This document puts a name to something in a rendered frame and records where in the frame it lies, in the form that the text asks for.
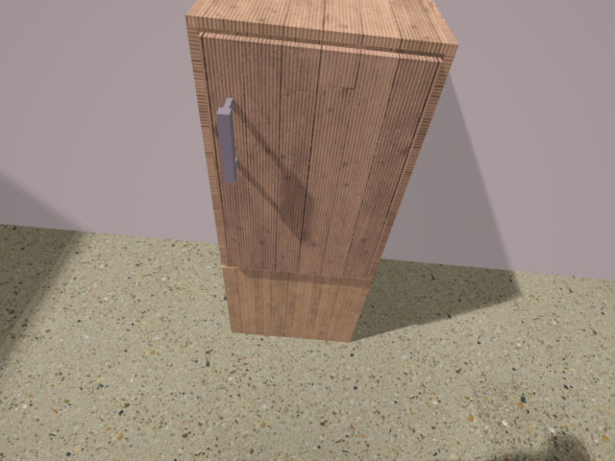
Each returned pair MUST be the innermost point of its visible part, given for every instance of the cupboard door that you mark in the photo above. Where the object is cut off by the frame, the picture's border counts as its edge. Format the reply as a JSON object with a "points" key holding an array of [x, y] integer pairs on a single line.
{"points": [[322, 137]]}

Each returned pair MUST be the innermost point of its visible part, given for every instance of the handle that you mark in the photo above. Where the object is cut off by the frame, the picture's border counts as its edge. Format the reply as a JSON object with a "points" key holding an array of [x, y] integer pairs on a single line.
{"points": [[226, 140]]}

